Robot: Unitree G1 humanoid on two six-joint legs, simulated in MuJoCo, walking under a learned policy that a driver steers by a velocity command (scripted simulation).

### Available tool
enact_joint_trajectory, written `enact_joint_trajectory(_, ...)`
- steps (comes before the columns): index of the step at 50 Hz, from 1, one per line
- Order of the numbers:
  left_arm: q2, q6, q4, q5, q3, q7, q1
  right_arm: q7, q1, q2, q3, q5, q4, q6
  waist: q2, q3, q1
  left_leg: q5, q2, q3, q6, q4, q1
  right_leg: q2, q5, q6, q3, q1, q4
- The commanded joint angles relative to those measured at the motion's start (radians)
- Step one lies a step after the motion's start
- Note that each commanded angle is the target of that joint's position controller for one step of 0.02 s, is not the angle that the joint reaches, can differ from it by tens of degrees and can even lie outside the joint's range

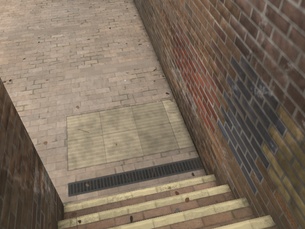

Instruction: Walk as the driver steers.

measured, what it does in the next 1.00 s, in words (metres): goes down, turning left: right foot 0.21 m lower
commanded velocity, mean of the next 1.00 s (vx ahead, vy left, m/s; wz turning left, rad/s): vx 0.50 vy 0.00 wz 0.19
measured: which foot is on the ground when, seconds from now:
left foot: down 0.00-0.48, up 0.50-1.00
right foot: down 0.00-0.00, up 0.02-0.46, down 0.48-1.00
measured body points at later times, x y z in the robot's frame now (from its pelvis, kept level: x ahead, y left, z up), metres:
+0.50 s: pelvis +0.24 +0.00 -0.22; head +0.23 +0.00 +0.23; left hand +0.43 +0.20 -0.32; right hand +0.08 -0.17 -0.36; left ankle +0.05 +0.11 -0.73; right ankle +0.31 -0.06 -0.98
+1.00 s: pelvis +0.44 +0.04 -0.36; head +0.44 +0.06 +0.09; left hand +0.22 +0.12 -0.50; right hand +0.58 -0.17 -0.50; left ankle +0.52 +0.21 -1.08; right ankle +0.32 -0.06 -0.98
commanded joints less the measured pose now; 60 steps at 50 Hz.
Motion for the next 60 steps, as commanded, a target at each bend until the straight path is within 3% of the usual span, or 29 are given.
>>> enact_joint_trajectory(1,0.099,-0.007,-0.020,-0.047,0.064,-0.073,0.172,0.016,0.572,-0.319,-0.113,0.000,0.146,0.001,0.163,-0.140,-0.125,1.062,0.266,-0.176,0.309,0.406,0.863,0.040,0.057,0.017,0.070,-0.775,0.673)
enact_joint_trajectory(3,0.145,-0.022,-0.180,-0.067,0.058,-0.048,-0.058,0.017,0.450,-0.268,-0.126,-0.042,0.136,0.025,-0.007,-0.009,-0.194,0.371,0.419,-0.485,0.409,0.247,0.685,-0.076,0.226,0.027,0.097,-1.162,0.659)
enact_joint_trajectory(4,0.107,-0.012,-0.176,-0.044,0.039,-0.025,-0.098,0.014,0.348,-0.087,-0.061,-0.031,0.144,0.032,-0.166,0.059,-0.115,0.025,0.383,-0.415,0.343,0.204,0.451,-0.193,0.408,-0.019,0.167,-1.123,0.491)
enact_joint_trajectory(6,0.002,-0.013,-0.129,0.001,0.004,-0.024,-0.034,-0.024,0.263,0.107,0.003,-0.044,0.127,0.013,-0.172,0.193,-0.014,-0.023,0.173,-0.162,0.227,0.177,-0.080,-0.302,0.854,-0.062,0.151,-0.826,0.022)
enact_joint_trajectory(8,0.052,-0.007,-0.142,0.017,0.022,-0.069,-0.230,-0.047,0.222,0.095,0.026,0.014,0.111,-0.032,-0.104,0.178,-0.078,-0.281,0.015,0.005,0.206,0.158,-0.518,-0.267,1.334,-0.044,-0.031,-0.392,-0.411)
enact_joint_trajectory(9,0.043,-0.008,-0.157,0.004,0.009,-0.086,-0.301,-0.045,0.277,0.038,0.029,-0.008,0.144,-0.052,0.004,0.159,-0.088,-0.346,0.031,-0.073,0.203,0.169,-0.616,-0.265,1.392,0.000,-0.030,-0.306,-0.266)
enact_joint_trajectory(13,0.152,-0.020,-0.183,0.038,0.016,-0.055,-0.372,-0.085,0.300,-0.084,0.026,-0.022,0.118,-0.081,-0.098,0.090,-0.091,-0.406,0.021,-0.160,0.164,0.398,-0.493,-0.207,1.629,0.001,-0.019,-0.225,-0.701)
enact_joint_trajectory(14,0.112,0.002,-0.162,-0.083,0.040,0.042,-0.454,-0.091,0.205,-0.097,-0.006,0.190,0.058,-0.035,-0.221,0.019,-0.072,-0.468,0.032,-0.193,0.133,0.405,-0.383,-0.154,1.662,0.023,-0.073,-0.073,-0.774)
enact_joint_trajectory(19,0.083,0.026,-0.265,-0.113,0.041,0.081,-0.650,-0.130,0.391,0.017,-0.002,0.028,0.097,0.071,-0.046,0.255,-0.282,-0.251,-0.012,-0.231,0.182,0.667,0.028,-0.204,1.277,0.063,0.003,-0.280,-1.248)
enact_joint_trajectory(21,0.120,0.001,-0.223,-0.100,0.065,0.076,-0.514,-0.131,0.436,0.019,-0.004,0.038,0.141,0.069,-0.047,0.234,-0.276,0.012,0.007,-0.265,0.192,0.821,-0.022,-0.205,1.210,0.045,-0.027,-0.046,-1.317)
enact_joint_trajectory(22,0.074,0.026,-0.157,0.096,0.040,-0.004,-0.294,-0.040,0.600,0.029,0.030,-0.039,0.248,0.027,-0.094,0.245,-0.131,-0.341,0.100,-0.501,0.179,0.819,-0.107,-0.311,1.250,-0.030,0.102,0.060,-1.496)
enact_joint_trajectory(23,0.198,0.017,-0.122,0.066,0.107,-0.003,-0.155,0.018,0.487,-0.071,-0.010,-0.003,0.210,0.014,-0.207,0.185,-0.028,-0.237,0.002,-0.372,0.180,1.004,-0.208,-0.234,1.241,-0.046,-0.065,0.352,-1.481)
enact_joint_trajectory(24,0.251,0.005,-0.005,0.044,0.130,-0.010,0.155,0.077,0.478,-0.096,-0.020,-0.033,0.214,0.022,-0.266,0.024,0.054,-0.308,-0.093,-0.282,0.093,1.308,-0.524,-0.282,1.360,-0.093,-0.035,0.843,-1.292)
enact_joint_trajectory(25,0.326,0.020,0.009,0.038,0.144,-0.028,0.237,0.098,0.572,-0.009,-0.025,0.010,0.241,0.018,-0.404,-0.234,0.050,-1.000,-0.222,-0.181,0.038,1.830,-0.827,-0.441,1.827,-0.282,0.043,1.203,-0.835)
enact_joint_trajectory(26,0.308,0.025,-0.008,0.058,0.136,-0.034,0.148,0.085,0.475,-0.025,-0.026,0.057,0.155,0.016,-0.253,-0.295,0.051,-0.943,-0.172,-0.153,0.032,1.826,-0.937,-0.536,1.877,-0.283,0.120,1.173,-0.859)
enact_joint_trajectory(28,0.264,0.047,-0.026,0.048,0.125,-0.038,-0.077,0.014,0.256,-0.006,0.001,0.063,0.060,0.012,-0.104,0.001,0.025,-0.738,-0.102,-0.194,0.023,1.770,-1.141,-0.611,0.877,-0.307,0.315,0.736,-1.148)
enact_joint_trajectory(30,-0.022,0.019,-0.023,0.080,0.034,-0.005,-0.133,-0.004,0.316,0.037,0.015,0.040,0.113,0.020,0.000,0.198,-0.095,-0.239,0.034,-0.232,0.086,1.278,-0.865,-0.482,0.876,-0.201,0.088,0.161,-1.200)
enact_joint_trajectory(31,-0.052,-0.013,0.003,0.034,0.023,0.023,-0.081,0.006,0.292,0.048,0.004,0.027,0.123,0.021,-0.044,0.236,-0.085,-0.011,0.027,-0.195,0.088,0.988,-0.727,-0.415,0.884,-0.164,-0.001,-0.027,-1.205)
enact_joint_trajectory(34,0.024,-0.058,0.019,0.038,0.011,0.061,-0.106,0.063,0.324,0.103,0.010,-0.032,0.134,0.008,-0.169,0.121,-0.141,0.242,0.017,-0.146,0.074,0.902,-0.527,-0.356,0.854,-0.130,-0.005,-0.169,-1.105)
enact_joint_trajectory(41,0.025,-0.085,0.144,0.048,-0.026,0.058,0.168,-0.010,0.090,0.018,0.005,-0.026,0.053,0.030,-0.130,0.205,-0.041,0.321,0.031,-0.196,0.004,0.568,-0.677,-0.446,0.675,-0.168,0.079,0.116,-0.921)
enact_joint_trajectory(47,0.010,-0.071,0.152,0.047,-0.030,0.077,0.248,0.002,-0.080,0.010,0.009,-0.032,-0.004,0.034,-0.143,0.239,-0.011,0.216,0.037,-0.043,0.009,0.486,-0.481,-0.475,0.682,-0.110,0.048,0.063,-0.746)
enact_joint_trajectory(49,0.063,-0.049,0.122,-0.008,-0.001,0.104,0.195,0.001,-0.259,-0.023,-0.003,-0.025,-0.057,0.036,-0.137,0.278,0.049,-0.036,0.044,-0.002,0.013,0.138,-0.461,-0.457,0.671,-0.066,0.003,0.145,-0.732)
enact_joint_trajectory(50,0.152,-0.040,0.126,0.056,0.021,0.087,0.210,-0.007,-0.171,0.029,0.005,-0.050,-0.038,0.037,-0.226,0.227,-0.001,0.023,-0.023,0.053,0.011,0.425,-0.182,-0.514,0.822,-0.066,0.026,0.025,-0.708)
enact_joint_trajectory(52,0.142,-0.010,0.101,0.002,0.036,0.069,0.049,-0.008,-0.018,-0.048,-0.023,-0.020,0.072,0.036,-0.100,0.221,-0.068,-0.026,0.028,0.019,0.023,-0.021,-0.072,-0.448,0.699,-0.029,-0.071,0.071,-0.442)
enact_joint_trajectory(54,0.251,0.017,0.130,0.037,0.085,0.021,0.077,-0.031,0.396,-0.158,-0.096,-0.013,0.249,0.005,0.019,0.095,-0.211,0.234,-0.052,0.163,0.042,-0.143,0.426,-0.295,0.609,0.011,-0.181,-0.042,0.035)
enact_joint_trajectory(55,0.144,0.016,0.110,0.041,0.079,-0.020,0.120,-0.036,0.584,-0.253,-0.131,-0.045,0.322,0.004,0.163,-0.057,-0.222,0.675,0.071,-0.025,0.202,0.189,0.780,-0.183,0.078,0.064,-0.162,-0.377,0.469)
enact_joint_trajectory(56,0.063,-0.012,0.005,-0.002,0.068,-0.050,0.001,-0.047,0.682,-0.306,-0.148,-0.049,0.346,-0.008,0.087,-0.184,-0.256,0.863,0.164,-0.131,0.282,0.365,0.947,-0.153,0.015,0.046,-0.127,-0.585,0.589)
enact_joint_trajectory(58,0.082,-0.063,-0.194,-0.059,0.067,-0.022,-0.338,-0.030,0.521,-0.142,-0.102,-0.025,0.302,-0.009,-0.125,-0.007,-0.244,0.322,0.284,-0.264,0.298,0.315,0.725,-0.236,0.099,0.027,-0.020,-0.876,0.350)
enact_joint_trajectory(60,0.059,-0.059,-0.170,0.010,0.059,0.053,-0.282,-0.028,0.215,0.082,-0.006,-0.014,0.196,-0.022,-0.190,0.183,-0.082,-0.116,0.235,-0.250,0.232,0.259,0.086,-0.362,0.533,-0.017,0.138,-0.665,-0.180)
Velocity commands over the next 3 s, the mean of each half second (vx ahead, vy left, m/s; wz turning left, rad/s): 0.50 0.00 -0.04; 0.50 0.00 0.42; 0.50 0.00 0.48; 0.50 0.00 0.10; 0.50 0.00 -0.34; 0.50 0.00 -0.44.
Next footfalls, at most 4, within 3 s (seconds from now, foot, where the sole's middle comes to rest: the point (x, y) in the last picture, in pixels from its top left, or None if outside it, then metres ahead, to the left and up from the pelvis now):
0.48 right None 0.35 -0.06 -1.02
1.08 left None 0.52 0.21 -1.22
1.48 right None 0.80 0.09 -1.43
1.98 left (117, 223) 0.95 0.39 -1.63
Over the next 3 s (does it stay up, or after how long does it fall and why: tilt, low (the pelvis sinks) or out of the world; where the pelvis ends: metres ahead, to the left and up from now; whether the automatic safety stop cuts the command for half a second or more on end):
stays up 1.46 0.41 -1.28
